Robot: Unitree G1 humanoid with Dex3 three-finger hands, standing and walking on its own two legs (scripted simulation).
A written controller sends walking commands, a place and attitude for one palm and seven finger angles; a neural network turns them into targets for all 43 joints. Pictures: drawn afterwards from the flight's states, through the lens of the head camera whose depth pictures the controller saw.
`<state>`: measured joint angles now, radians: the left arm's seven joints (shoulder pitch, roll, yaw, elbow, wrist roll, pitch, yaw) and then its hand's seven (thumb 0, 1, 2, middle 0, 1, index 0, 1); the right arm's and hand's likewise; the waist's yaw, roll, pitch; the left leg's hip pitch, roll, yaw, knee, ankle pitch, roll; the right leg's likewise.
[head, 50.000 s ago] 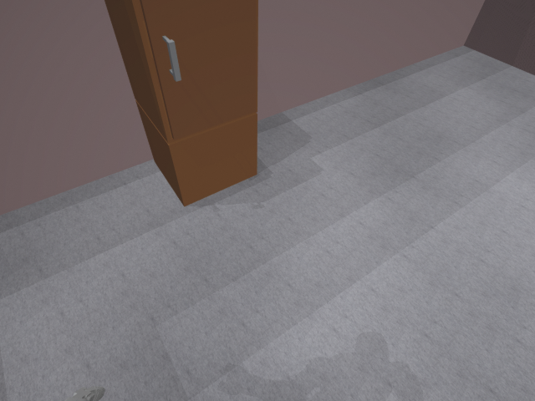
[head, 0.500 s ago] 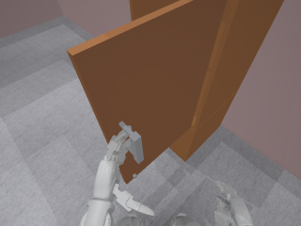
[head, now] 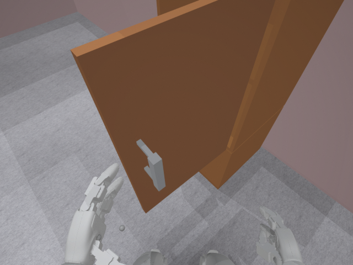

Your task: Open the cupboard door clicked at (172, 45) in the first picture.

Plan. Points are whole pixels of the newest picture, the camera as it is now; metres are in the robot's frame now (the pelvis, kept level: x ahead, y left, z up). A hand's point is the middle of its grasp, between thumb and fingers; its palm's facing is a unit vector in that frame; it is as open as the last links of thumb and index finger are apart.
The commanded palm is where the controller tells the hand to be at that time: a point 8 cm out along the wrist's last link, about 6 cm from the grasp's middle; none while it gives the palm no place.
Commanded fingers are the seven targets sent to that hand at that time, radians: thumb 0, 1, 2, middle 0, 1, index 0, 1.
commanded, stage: slide the hand sideways off the handle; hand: left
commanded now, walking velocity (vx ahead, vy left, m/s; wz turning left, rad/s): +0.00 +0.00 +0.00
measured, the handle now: (151, 166) +0.31 +0.08 +0.07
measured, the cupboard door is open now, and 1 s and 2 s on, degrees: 87 87 87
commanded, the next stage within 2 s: draw the hand back to the body in 0.18 s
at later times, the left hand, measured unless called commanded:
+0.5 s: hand (94, 229) +0.18 +0.15 +0.10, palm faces -0.03 -1.00 -0.05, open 16.3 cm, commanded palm +0.14 +0.21 +0.11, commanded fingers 0.00 -0.50 0.30 -0.15 -0.30 -0.15 -0.30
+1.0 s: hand (35, 212) +0.18 +0.22 +0.15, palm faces +0.20 -0.92 -0.34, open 14.8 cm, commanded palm +0.14 +0.27 +0.19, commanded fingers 0.00 0.09 0.56 -0.17 -0.30 -0.17 -0.30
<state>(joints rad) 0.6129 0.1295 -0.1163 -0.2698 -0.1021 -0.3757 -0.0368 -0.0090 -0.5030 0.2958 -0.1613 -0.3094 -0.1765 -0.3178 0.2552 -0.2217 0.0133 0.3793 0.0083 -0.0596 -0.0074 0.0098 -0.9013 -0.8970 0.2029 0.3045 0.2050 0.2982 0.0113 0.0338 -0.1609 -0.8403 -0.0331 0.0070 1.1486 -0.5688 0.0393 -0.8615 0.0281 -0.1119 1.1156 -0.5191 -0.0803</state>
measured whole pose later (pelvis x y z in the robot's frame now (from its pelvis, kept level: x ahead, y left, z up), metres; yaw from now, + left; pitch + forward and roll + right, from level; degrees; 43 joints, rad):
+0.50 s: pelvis +0.00 +0.00 +0.01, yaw +0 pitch +13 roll -2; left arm 0.63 0.21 0.02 -0.35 -0.21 -0.29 -0.14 -0.01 -0.50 0.30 -0.15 -0.30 -0.15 -0.30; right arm 0.27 -0.22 0.03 0.38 0.04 -0.06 -0.05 0.01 -0.90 -0.90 0.20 0.30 0.21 0.30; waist 0.01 0.05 -0.16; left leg -0.79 -0.02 -0.01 1.12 -0.55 0.04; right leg -0.79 0.04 -0.13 1.06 -0.49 -0.08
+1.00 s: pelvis +0.01 +0.02 +0.06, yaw +0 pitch +4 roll -2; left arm 0.68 0.32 0.10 -0.47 -0.06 -0.04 0.09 -0.01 -0.23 0.41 -0.17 -0.31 -0.16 -0.30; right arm 0.27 -0.22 0.05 0.46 0.03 -0.08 -0.10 0.01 -0.90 -0.90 0.20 0.30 0.21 0.30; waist 0.04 0.07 -0.11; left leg -0.42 -0.04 0.00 0.79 -0.44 0.07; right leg -0.43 0.04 -0.09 0.73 -0.38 -0.04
